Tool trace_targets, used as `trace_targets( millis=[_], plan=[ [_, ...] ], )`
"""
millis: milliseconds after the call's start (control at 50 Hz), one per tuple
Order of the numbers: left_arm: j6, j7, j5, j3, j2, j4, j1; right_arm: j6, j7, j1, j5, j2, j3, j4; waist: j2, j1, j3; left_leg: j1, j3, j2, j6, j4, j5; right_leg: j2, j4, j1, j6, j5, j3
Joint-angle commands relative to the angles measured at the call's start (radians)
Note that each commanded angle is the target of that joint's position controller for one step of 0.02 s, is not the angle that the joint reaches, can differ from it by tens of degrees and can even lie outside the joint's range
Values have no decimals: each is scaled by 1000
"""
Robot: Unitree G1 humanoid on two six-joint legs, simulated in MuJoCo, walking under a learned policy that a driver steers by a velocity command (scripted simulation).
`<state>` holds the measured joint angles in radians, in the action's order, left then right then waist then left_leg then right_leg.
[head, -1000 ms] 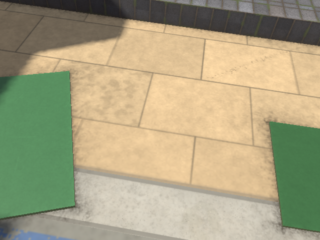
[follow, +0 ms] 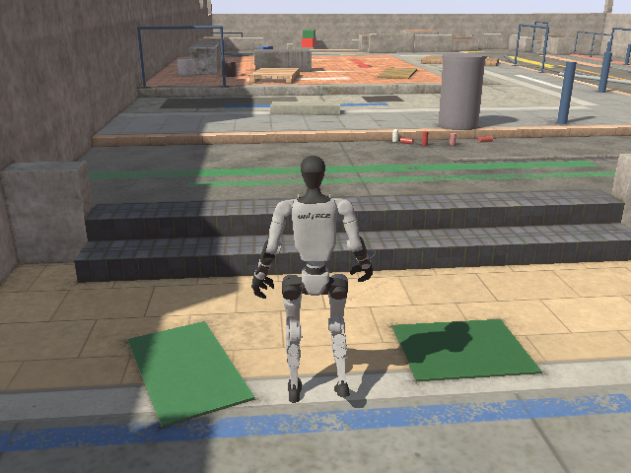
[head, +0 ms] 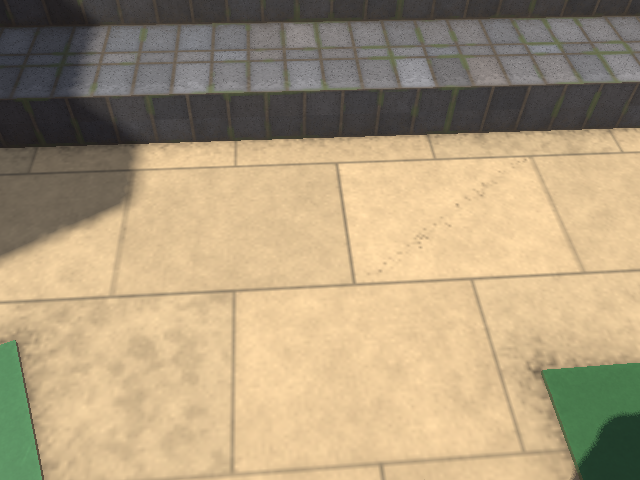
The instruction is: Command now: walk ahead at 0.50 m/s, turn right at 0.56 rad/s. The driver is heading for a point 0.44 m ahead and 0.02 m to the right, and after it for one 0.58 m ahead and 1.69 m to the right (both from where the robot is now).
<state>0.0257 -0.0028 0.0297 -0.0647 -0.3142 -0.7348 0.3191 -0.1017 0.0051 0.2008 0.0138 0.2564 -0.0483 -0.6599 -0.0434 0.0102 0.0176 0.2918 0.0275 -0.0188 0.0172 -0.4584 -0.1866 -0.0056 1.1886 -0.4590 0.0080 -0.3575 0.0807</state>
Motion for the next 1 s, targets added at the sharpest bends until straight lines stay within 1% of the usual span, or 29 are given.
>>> trace_targets(
  millis=[20, 100, 180, 240, 280, 320, 340, 360, 380, 400, 420, 440, 460, 480, 500, 560, 620, 680, 720, 780, 820, 840, 860, 880, 900, 920, 940, 960, 1000],
  plan=[
    [2, 8, 1, -19, -50, 100, -41, -15, -2, 41, -3, 102, -33, 21, 163, -30, -6, -199, -243, 264, 154, 260, 93, 98, -11, -237, -14, 71, 26],
    [-5, 17, -10, -9, -23, 132, -116, -18, -6, 54, -8, 151, -52, -23, 121, -34, 13, -219, -122, 284, 177, 296, 235, 113, -171, -286, -31, 183, 20],
    [8, 43, -9, 2, -8, 156, -231, -5, -14, 64, -14, 185, -59, -54, 103, -70, 35, -233, 14, 262, 147, 301, 266, 101, -398, -227, -14, 367, -39],
    [11, 59, -5, 4, -11, 189, -312, 7, -16, 103, -28, 213, -67, -83, 99, -90, 60, -289, 62, 283, 129, 290, 283, 89, -497, -205, 13, 359, -78],
    [10, 66, -7, 0, -22, 209, -338, 18, -15, 121, -40, 228, -72, -99, 102, -83, 62, -336, 86, 300, 117, 247, 400, 67, -540, -175, 45, 282, -104],
    [7, 63, -17, -15, -45, 211, -288, 28, -15, 138, -50, 252, -76, -115, 127, -34, 8, -353, 105, 307, 110, 125, 723, 1, -570, -28, 91, 177, -147],
    [6, 57, -18, -35, -76, 182, -169, 34, -15, 133, -53, 254, -71, -125, 119, 46, -57, -325, 127, 290, 96, -17, 829, -36, -627, 147, 123, 198, -160],
    [3, 42, -16, -64, -130, 135, -5, 34, -17, 136, -49, 229, -56, -128, 100, 130, -135, -189, 153, 252, 68, -218, 763, -44, -664, 414, 152, 264, -138],
    [-2, 20, -24, -85, -232, 107, 129, 26, -13, 168, -13, 132, -20, -94, -86, 139, -268, 155, 163, 162, 17, -595, 188, 211, -651, 781, 239, 279, 216],
    [8, 23, -15, -76, -257, 122, 111, 3, -4, 225, -18, 101, -1, -84, -196, 79, -441, 356, -11, 10, -16, -863, -412, 403, -813, 893, 390, 153, 701],
    [19, 32, -16, -54, -180, 118, 84, -13, 5, 116, -52, 203, -31, -69, -72, 120, -355, 447, -116, 59, -13, -911, -364, 367, -863, 818, 347, 108, 613],
    [26, 34, -15, -44, -153, 109, 39, -23, 7, 39, -64, 198, -28, -37, -68, 99, -203, 485, -89, 95, -1, -871, -289, 316, -876, 676, 309, 140, 456],
    [31, 35, -14, -35, -126, 105, -27, -27, -3, 17, -43, 179, -25, -38, 1, 54, -118, 457, -80, 134, -2, -790, -206, 265, -892, 532, 275, 210, 355],
    [36, 36, -21, -25, -93, 112, -72, -22, -9, 25, -21, 183, -31, -43, -9, 18, -81, 400, -86, 157, -9, -725, -153, 231, -916, 430, 262, 300, 292],
    [39, 34, -29, -21, -80, 121, -97, -13, -7, 54, -15, 175, -32, -51, -20, -12, -70, 344, -93, 166, -16, -699, -114, 208, -947, 364, 262, 336, 264],
    [53, 23, -22, -28, -95, 103, -92, 9, -9, 55, -3, 137, -26, -48, -1, -35, -51, 319, -84, 157, -58, -595, -51, 191, -1005, 281, 288, 406, 205],
    [50, 4, -18, -35, -115, 75, -47, 10, -10, -65, 1, 111, -16, -10, 0, -2, -2, 353, -84, 134, -84, -391, 119, 152, -1017, 259, 261, 390, 150],
    [41, -6, -10, -41, -133, 51, 4, 0, 3, -178, -9, 88, -5, 16, -17, 41, 17, 286, -78, 85, -87, -184, 267, 125, -1000, 237, 223, 315, 130],
    [37, -10, -3, -45, -142, 33, 44, -7, 14, -234, -18, 95, -5, 34, -21, 61, 24, 249, -84, 63, -83, -121, 290, 141, -976, 247, 217, 274, 161],
    [28, -16, 1, -47, -141, 20, 66, -17, 25, -245, -23, 132, -18, 46, -39, 49, 19, 211, -116, 55, -54, -45, 235, 176, -897, 318, 194, 240, 237],
    [19, -18, -5, -50, -143, 20, 56, -24, 26, -192, -23, 154, -29, 36, -67, 16, 3, 131, -102, 44, -27, -26, 141, 183, -828, 338, 174, 278, 277],
    [14, -18, -8, -44, -124, 23, 47, -27, 21, -110, -20, 168, -41, 14, -66, -27, -33, 12, -79, 35, -3, 9, 125, 148, -752, 322, 152, 325, 268],
    [14, -14, -16, -27, -77, 33, 47, -32, 14, 11, -7, 205, -57, -4, -31, -85, -139, -199, -130, 106, 43, -2, 117, 83, -562, 258, 118, 312, 224],
    [20, -13, -14, -5, -6, 61, 123, -29, 6, 143, 12, 289, -77, -17, 168, -96, -312, -569, -431, 332, 152, 3, 14, -39, -215, -23, 49, 70, 100],
    [31, -14, 6, 0, -20, 78, 180, -16, 15, 188, -2, 274, -77, -41, 399, -74, -376, -673, -797, 453, 238, 129, -236, -60, 19, -251, 22, -248, 76],
    [28, -14, 19, -24, -116, 62, 124, -11, 14, 135, -12, 187, -54, -26, 260, -88, -239, -566, -725, 425, 204, 167, -362, 0, 115, -328, 15, -177, 107],
    [22, -14, 12, -31, -137, 75, 40, -3, 9, 87, -12, 150, -43, -20, 179, -88, -138, -443, -568, 389, 170, 174, -297, 36, 123, -332, 12, -97, 69],
    [17, -13, 2, -31, -124, 84, 2, 0, 8, 38, -7, 129, -35, -24, 135, -66, -68, -323, -453, 345, 159, 199, -178, 67, 84, -300, 7, -33, 54],
    [3, -6, 0, -33, -88, 87, -1, -4, 4, -7, 2, 105, -28, -36, 170, -26, -13, -188, -300, 290, 146, 253, -42, 113, 11, -220, 5, 34, 46]
  ],
)
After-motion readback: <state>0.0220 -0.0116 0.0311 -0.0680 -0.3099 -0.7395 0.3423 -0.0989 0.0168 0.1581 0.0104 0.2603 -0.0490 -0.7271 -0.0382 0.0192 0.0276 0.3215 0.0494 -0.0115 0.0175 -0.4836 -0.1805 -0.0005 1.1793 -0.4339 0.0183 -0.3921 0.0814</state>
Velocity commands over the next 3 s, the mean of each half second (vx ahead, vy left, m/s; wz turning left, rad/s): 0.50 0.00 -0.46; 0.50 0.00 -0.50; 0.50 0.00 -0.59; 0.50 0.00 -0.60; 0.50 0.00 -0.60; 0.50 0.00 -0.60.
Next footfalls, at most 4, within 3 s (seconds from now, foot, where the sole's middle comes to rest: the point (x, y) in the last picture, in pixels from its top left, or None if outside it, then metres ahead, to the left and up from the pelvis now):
0.36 right None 0.33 -0.17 -0.77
0.86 left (348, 400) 0.67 -0.05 -0.77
1.38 right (512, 376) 0.74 -0.42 -0.77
1.86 left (524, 261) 1.07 -0.52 -0.77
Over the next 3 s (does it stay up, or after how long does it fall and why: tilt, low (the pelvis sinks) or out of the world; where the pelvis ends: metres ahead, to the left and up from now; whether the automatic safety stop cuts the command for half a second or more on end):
stays up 1.03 -1.04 -0.01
